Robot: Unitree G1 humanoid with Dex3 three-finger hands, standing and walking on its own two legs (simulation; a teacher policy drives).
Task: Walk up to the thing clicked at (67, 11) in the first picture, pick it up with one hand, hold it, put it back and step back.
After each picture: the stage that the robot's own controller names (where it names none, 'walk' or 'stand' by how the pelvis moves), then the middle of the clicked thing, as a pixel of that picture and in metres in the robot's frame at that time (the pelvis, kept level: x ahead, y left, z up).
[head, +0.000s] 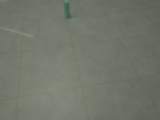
stand; (67, 9) +1.91 +0.23 -0.65
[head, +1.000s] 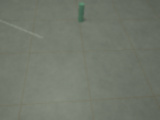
walk; (81, 12) +1.77 +0.11 -0.63
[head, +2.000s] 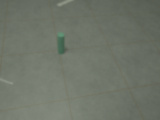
walk; (60, 43) +1.18 +0.18 -0.64
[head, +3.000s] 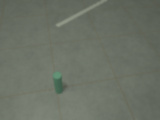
walk; (58, 83) +0.72 +0.19 -0.65
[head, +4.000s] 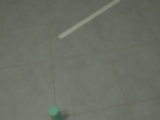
stand; (56, 116) +0.41 +0.24 -0.63
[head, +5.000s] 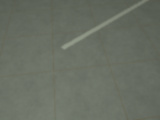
stand; out of the picture +0.36 +0.20 -0.66
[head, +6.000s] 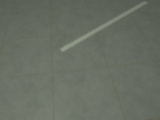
stand; out of the picture +0.36 +0.21 -0.66
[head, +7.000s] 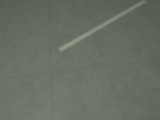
stand; out of the picture +0.36 +0.22 -0.66
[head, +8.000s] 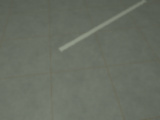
stand; out of the picture +0.35 +0.22 -0.66
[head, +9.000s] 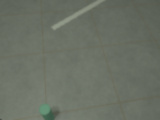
go down; (47, 114) +0.38 +0.22 -0.62
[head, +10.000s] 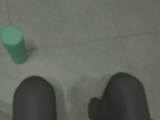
go down; (16, 48) +0.46 +0.23 -0.23
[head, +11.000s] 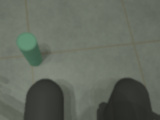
close in; (31, 52) +0.46 +0.21 -0.26
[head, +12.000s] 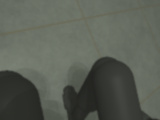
close in; out of the picture +0.45 +0.26 -0.16
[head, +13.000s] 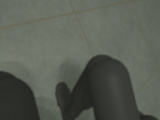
close; out of the picture +0.44 +0.27 -0.16
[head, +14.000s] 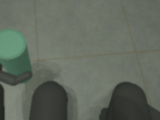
lift; (17, 62) +0.35 +0.23 -0.02
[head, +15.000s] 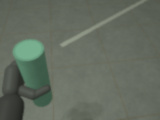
hold; (37, 78) +0.31 +0.16 +0.10
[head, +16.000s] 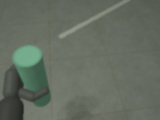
hold; (36, 81) +0.32 +0.17 +0.05
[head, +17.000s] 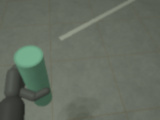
hold; (37, 81) +0.32 +0.16 +0.05
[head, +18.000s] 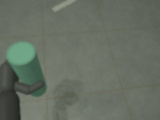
crouch; (31, 74) +0.35 +0.18 +0.00
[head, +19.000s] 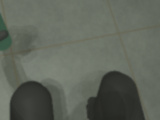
lower; out of the picture +0.49 +0.23 -0.04
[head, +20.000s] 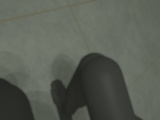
lower; out of the picture +0.47 +0.28 -0.16
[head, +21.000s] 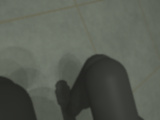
lower; out of the picture +0.46 +0.27 -0.16
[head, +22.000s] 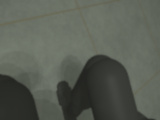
lower; out of the picture +0.44 +0.27 -0.17
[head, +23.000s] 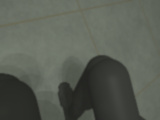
lower; out of the picture +0.45 +0.27 -0.16
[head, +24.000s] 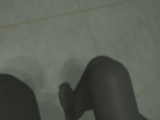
open; out of the picture +0.45 +0.26 -0.17
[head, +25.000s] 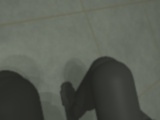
stand; out of the picture +0.44 +0.26 -0.17
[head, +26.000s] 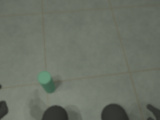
walk; (47, 83) +0.43 +0.19 -0.45
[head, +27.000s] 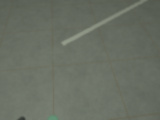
stand; out of the picture +0.39 +0.19 -0.60
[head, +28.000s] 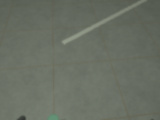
stand; out of the picture +0.39 +0.18 -0.60
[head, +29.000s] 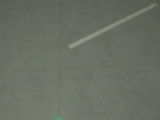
stand; out of the picture +0.40 +0.17 -0.64
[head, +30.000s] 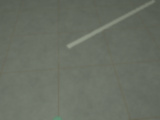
stand; out of the picture +0.39 +0.19 -0.66
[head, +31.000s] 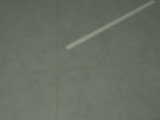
stand; out of the picture +0.37 +0.20 -0.66
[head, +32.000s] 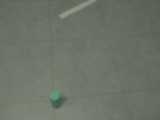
walk; (55, 100) +0.43 +0.15 -0.64
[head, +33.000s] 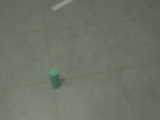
walk; (54, 79) +0.60 +0.21 -0.63
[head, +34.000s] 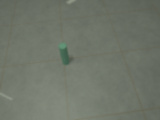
walk; (64, 54) +0.91 +0.24 -0.63
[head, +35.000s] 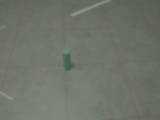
stand; (66, 60) +0.99 +0.18 -0.64
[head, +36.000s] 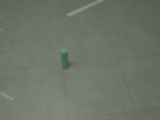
stand; (64, 59) +1.02 +0.19 -0.66
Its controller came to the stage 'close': yes
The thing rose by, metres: 0.70
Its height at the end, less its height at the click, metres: +0.00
